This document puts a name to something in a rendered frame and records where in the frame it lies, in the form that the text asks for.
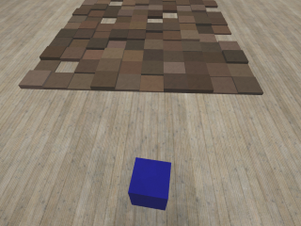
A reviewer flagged carton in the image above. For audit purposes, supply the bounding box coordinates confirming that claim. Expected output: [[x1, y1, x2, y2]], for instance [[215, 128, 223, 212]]
[[128, 157, 171, 211]]

